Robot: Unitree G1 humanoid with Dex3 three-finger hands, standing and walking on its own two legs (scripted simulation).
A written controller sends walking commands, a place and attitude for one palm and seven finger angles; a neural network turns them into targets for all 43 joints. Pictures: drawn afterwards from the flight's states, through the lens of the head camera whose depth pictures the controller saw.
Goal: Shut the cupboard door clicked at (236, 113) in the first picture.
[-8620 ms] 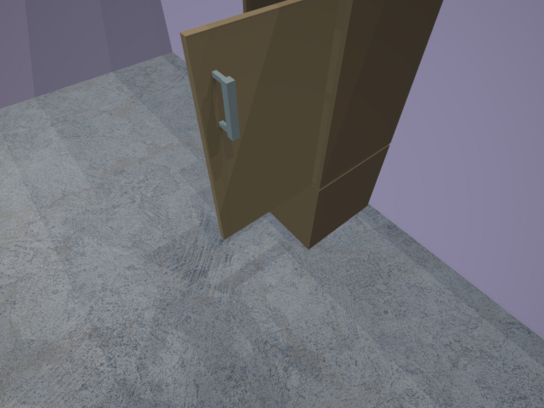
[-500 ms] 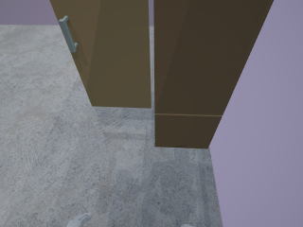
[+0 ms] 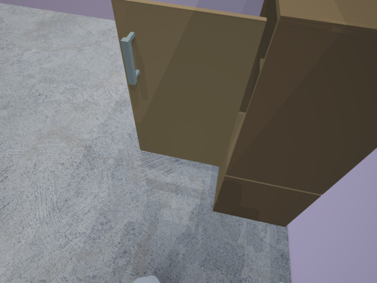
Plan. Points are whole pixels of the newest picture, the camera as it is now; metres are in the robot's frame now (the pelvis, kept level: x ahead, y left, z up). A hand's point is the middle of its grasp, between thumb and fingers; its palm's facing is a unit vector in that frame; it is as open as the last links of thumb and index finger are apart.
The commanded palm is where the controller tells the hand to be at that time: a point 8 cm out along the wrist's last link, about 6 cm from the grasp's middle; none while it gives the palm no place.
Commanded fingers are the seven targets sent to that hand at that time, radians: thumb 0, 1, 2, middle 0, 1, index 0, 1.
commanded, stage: take the last steps up to it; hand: left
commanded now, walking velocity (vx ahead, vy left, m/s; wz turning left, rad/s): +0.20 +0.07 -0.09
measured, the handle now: (132, 59) +0.61 +0.23 +0.13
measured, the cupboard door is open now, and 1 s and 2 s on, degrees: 90 90 90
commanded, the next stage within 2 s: come to a stop and stand still in 0.12 s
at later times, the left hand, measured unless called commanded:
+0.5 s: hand (126, 234) +0.24 +0.19 -0.16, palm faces -0.07 -0.98 -0.20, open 7.4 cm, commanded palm none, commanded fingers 0.00 0.90 0.90 -0.20 -0.30 -0.20 -0.30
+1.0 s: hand (114, 281) +0.14 +0.19 -0.17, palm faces +0.00 -0.99 -0.17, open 7.4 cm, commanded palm none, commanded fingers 0.00 0.90 0.90 -0.20 -0.30 -0.20 -0.30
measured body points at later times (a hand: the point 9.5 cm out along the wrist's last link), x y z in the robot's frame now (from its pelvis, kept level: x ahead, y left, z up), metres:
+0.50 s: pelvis +0.13 +0.02 +0.01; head +0.16 +0.02 +0.46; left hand +0.24 +0.24 -0.14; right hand +0.09 -0.19 -0.15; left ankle +0.07 +0.11 -0.72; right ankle +0.15 -0.08 -0.72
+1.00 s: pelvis +0.12 +0.02 +0.01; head +0.14 +0.03 +0.46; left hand +0.14 +0.24 -0.15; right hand +0.18 -0.23 -0.13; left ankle +0.10 +0.14 -0.73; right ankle +0.12 -0.09 -0.73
